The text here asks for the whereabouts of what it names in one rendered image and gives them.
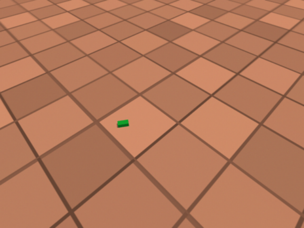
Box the small box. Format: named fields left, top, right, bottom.
left=117, top=120, right=129, bottom=128

